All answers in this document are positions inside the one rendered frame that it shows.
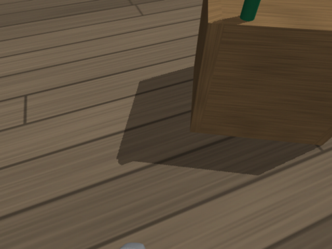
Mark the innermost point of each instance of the bottle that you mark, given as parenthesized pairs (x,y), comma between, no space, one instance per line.
(249,10)

